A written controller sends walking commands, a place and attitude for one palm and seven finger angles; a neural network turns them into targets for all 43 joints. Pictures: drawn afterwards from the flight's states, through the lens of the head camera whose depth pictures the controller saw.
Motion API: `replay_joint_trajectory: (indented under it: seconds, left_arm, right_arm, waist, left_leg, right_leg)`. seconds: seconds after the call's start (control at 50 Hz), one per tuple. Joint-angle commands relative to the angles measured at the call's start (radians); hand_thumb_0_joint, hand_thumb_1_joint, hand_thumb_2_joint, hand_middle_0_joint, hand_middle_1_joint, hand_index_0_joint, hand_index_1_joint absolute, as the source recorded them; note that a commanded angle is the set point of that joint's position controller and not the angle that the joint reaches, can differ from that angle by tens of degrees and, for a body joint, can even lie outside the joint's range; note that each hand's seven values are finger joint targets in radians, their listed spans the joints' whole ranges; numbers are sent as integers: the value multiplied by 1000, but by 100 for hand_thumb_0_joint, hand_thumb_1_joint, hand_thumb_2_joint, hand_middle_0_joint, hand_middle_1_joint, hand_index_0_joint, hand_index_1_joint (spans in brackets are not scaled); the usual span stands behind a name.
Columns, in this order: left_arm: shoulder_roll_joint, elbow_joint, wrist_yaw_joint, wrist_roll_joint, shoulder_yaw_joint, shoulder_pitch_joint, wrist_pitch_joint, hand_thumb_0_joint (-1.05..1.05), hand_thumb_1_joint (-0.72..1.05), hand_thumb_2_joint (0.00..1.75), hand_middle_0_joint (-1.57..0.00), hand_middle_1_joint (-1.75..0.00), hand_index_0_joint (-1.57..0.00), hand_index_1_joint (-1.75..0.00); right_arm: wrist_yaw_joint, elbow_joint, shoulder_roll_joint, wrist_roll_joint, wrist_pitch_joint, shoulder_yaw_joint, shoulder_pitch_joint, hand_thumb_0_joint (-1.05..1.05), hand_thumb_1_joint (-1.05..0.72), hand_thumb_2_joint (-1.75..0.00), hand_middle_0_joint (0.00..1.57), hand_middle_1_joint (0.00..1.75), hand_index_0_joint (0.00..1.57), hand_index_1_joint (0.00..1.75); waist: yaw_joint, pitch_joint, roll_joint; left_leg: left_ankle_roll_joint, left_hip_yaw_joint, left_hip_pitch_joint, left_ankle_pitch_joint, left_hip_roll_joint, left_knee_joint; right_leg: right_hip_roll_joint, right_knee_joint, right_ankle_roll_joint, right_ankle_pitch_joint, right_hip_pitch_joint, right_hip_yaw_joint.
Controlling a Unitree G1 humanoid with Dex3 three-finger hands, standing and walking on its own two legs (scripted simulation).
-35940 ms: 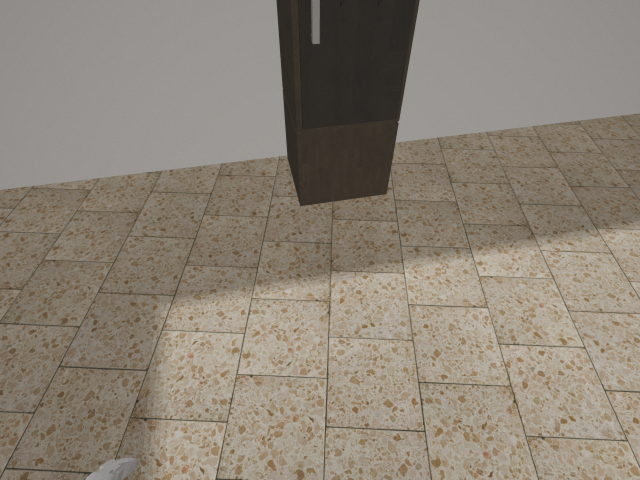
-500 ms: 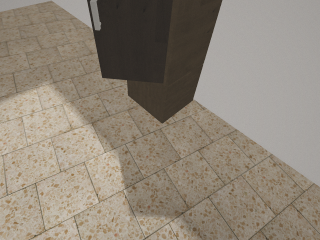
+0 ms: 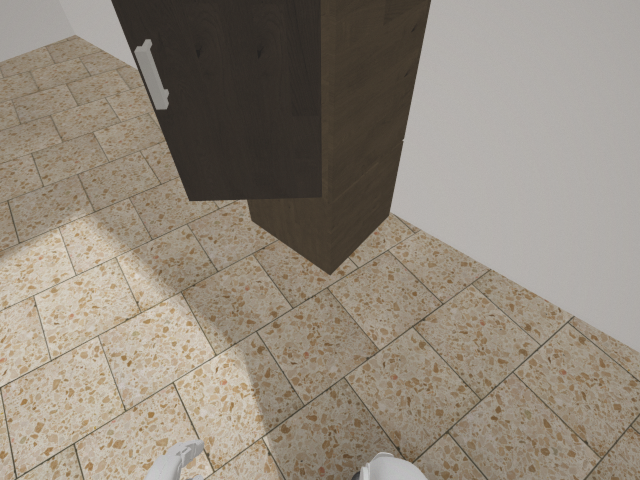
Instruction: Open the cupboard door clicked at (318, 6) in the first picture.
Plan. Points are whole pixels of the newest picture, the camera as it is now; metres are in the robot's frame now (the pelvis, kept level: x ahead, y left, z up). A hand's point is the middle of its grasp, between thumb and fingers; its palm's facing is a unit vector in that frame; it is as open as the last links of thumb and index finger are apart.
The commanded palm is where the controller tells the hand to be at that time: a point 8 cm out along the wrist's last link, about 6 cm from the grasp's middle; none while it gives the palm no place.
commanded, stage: take the last steps up to it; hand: left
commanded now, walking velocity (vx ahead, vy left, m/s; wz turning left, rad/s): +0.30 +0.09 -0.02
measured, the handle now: (154, 74) +0.85 +0.34 +0.06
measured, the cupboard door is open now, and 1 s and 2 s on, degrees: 42 42 42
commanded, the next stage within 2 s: come to a stop and stand still in 0.48 s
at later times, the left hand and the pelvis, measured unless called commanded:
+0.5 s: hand out of the picture +0.10 +0.20 -0.15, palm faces +0.15 -0.97 -0.17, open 7.3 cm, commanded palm none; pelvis +0.18 +0.04 +0.01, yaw +1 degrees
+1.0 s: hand (185, 336) +0.36 +0.24 -0.15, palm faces -0.04 -0.96 -0.27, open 7.3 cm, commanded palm none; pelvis +0.25 +0.03 +0.01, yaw -3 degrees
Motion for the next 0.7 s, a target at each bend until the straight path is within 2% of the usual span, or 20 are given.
replay_joint_trajectory:
  seconds: [0.0, 0.02, 0.04, 0.06, 0.08, 0.1, 0.12, 0.18, 0.28, 0.4, 0.42, 0.46, 0.48, 0.5, 0.52, 0.54, 0.56, 0.6, 0.64, 0.68]
  left_arm:
    - [178, 33, 23, 0, 61, 398, -50, 0, 90, 90, -20, -30, -20, -30]
    - [244, 58, 31, -2, 77, 468, -49, 0, 90, 90, -20, -30, -20, -30]
    - [250, 37, 37, -21, 79, 406, -42, 0, 90, 90, -20, -30, -20, -30]
    - [194, 15, 43, -20, 68, 306, -40, 0, 90, 90, -20, -30, -20, -30]
    - [139, 4, 43, -17, 49, 233, -46, 0, 90, 90, -20, -30, -20, -30]
    - [93, -2, 41, -13, 34, 194, -53, 0, 90, 90, -20, -30, -20, -30]
    - [66, -1, 39, -12, 26, 184, -62, 0, 90, 90, -20, -30, -20, -30]
    - [63, 27, 33, -8, 36, 227, -82, 0, 90, 90, -20, -30, -20, -30]
    - [106, 73, 21, -7, 40, 300, -91, 0, 90, 90, -20, -30, -20, -30]
    - [139, 121, 28, 2, 42, 354, -79, 0, 90, 90, -20, -30, -20, -30]
    - [141, 125, 31, 1, 42, 357, -75, 0, 90, 90, -20, -30, -20, -30]
    - [136, 123, 34, -1, 44, 325, -66, 0, 90, 90, -20, -30, -20, -30]
    - [108, 112, 32, -7, 35, 340, -62, 0, 90, 90, -20, -30, -20, -30]
    - [58, 98, 29, -15, 22, 363, -63, 0, 90, 90, -20, -30, -20, -30]
    - [49, 73, 36, -10, 17, 321, -60, 0, 90, 90, -20, -30, -20, -30]
    - [52, 49, 41, -8, 19, 283, -56, 0, 90, 90, -20, -30, -20, -30]
    - [43, 65, 41, -4, 19, 261, -46, 0, 90, 90, -20, -30, -20, -30]
    - [25, 96, 40, -12, 18, 290, -21, 0, 90, 90, -20, -30, -20, -30]
    - [21, 117, 43, -16, 14, 343, 1, 0, 90, 90, -20, -30, -20, -30]
    - [50, 101, 42, -13, 26, 337, 28, 0, 90, 90, -20, -30, -20, -30]
  right_arm:
    - [-6, -46, -162, 28, -25, -39, -14, 0, -90, -90, 20, 30, 20, 30]
    - [-6, -71, -124, 36, -30, -39, 24, 0, -90, -90, 20, 30, 20, 30]
    - [1, -84, -155, 25, -15, -47, -30, 0, -90, -90, 20, 30, 20, 30]
    - [9, -94, -125, 19, -4, -53, -101, 0, -90, -90, 20, 30, 20, 30]
    - [18, -98, -89, 10, 8, -46, -128, 0, -90, -90, 20, 30, 20, 30]
    - [25, -92, -60, 3, 22, -40, -101, 0, -90, -90, 20, 30, 20, 30]
    - [30, -82, -41, -1, 34, -39, -75, 0, -90, -90, 20, 30, 20, 30]
    - [37, -76, -27, -7, 40, -42, -60, 0, -90, -90, 20, 30, 20, 30]
    - [50, -145, -39, 0, 28, -43, -234, 0, -90, -90, 20, 30, 20, 30]
    - [57, -198, -71, 6, 5, -42, -402, 0, -90, -90, 20, 30, 20, 30]
    - [55, -198, -78, 6, 2, -41, -405, 0, -90, -90, 20, 30, 20, 30]
    - [41, -155, -120, 2, -9, -48, -271, 0, -90, -90, 20, 30, 20, 30]
    - [32, -121, -189, -4, -18, -61, -160, 0, -90, -90, 20, 30, 20, 30]
    - [21, -104, -277, -11, -19, -82, -58, 0, -90, -90, 20, 30, 20, 30]
    - [9, -97, -290, -6, -1, -79, -16, 0, -90, -90, 20, 30, 20, 30]
    - [9, -117, -270, -5, 4, -73, -64, 0, -90, -90, 20, 30, 20, 30]
    - [2, -128, -219, -4, -3, -56, -135, 0, -90, -90, 20, 30, 20, 30]
    - [-13, -158, -143, 1, -10, -26, -244, 0, -90, -90, 20, 30, 20, 30]
    - [-26, -162, -148, 4, -11, -21, -297, 0, -90, -90, 20, 30, 20, 30]
    - [-33, -159, -179, 7, 8, -33, -301, 0, -90, -90, 20, 30, 20, 30]
  waist:
    - [230, -159, -60]
    - [210, -256, -232]
    - [180, -163, -103]
    - [148, -7, -40]
    - [105, 88, -45]
    - [63, 96, -83]
    - [44, 84, -111]
    - [31, -1, -91]
    - [81, -23, -108]
    - [120, -11, -197]
    - [115, -11, -204]
    - [38, -66, -135]
    - [0, -151, -13]
    - [-27, -241, 207]
    - [-39, -245, 213]
    - [-17, -145, 105]
    - [8, -116, 170]
    - [60, -47, 99]
    - [95, -72, 37]
    - [90, -114, 59]
  left_leg:
    - [-38, -40, -408, 837, 182, 561]
    - [-76, -4, -647, -80, 10, 902]
    - [-56, -102, -691, -136, 80, 1043]
    - [-53, -124, -719, -51, 135, 1033]
    - [-60, -120, -697, 33, 171, 989]
    - [-70, -108, -650, 84, 190, 947]
    - [-81, -93, -613, 123, 197, 909]
    - [-111, -40, -590, 181, 207, 753]
    - [-142, 7, -649, 234, 196, 506]
    - [-129, 39, -584, 178, 144, 301]
    - [-122, 45, -540, 189, 132, 260]
    - [-102, 70, -289, 265, 106, 103]
    - [-68, -6, -72, 405, 209, 118]
    - [44, -265, 107, 616, 430, 136]
    - [123, -320, 94, 752, 509, 85]
    - [135, -272, -46, 703, 517, 65]
    - [115, -236, -131, 703, 465, 34]
    - [73, -131, -296, 882, 425, 14]
    - [51, -77, -310, 1034, 413, 27]
    - [56, -72, -288, 1015, 427, 47]
  right_leg:
    - [-116, -181, -118, 136, 648, 193]
    - [-434, -322, -259, 273, 811, 667]
    - [-488, -436, -280, 146, 648, 704]
    - [-436, -504, -242, -64, 446, 615]
    - [-376, -544, -183, -132, 253, 503]
    - [-323, -567, -143, -145, 149, 395]
    - [-284, -587, -118, -118, 105, 311]
    - [-230, -574, -104, 34, 166, 191]
    - [-218, -527, -113, 268, 322, 158]
    - [-250, -431, -89, 443, 425, 157]
    - [-245, -403, -79, 462, 420, 150]
    - [-193, -234, -39, 469, 338, 89]
    - [-128, -50, -6, 312, 217, 43]
    - [-13, 185, 34, -194, 8, -37]
    - [0, 391, 23, -377, -60, 27]
    - [-39, 475, 13, -343, -83, 62]
    - [-62, 498, 21, -279, -85, 84]
    - [-92, 406, 49, -181, 23, 137]
    - [-73, 302, 71, -134, 101, 130]
    - [-52, 261, 73, -128, 114, 114]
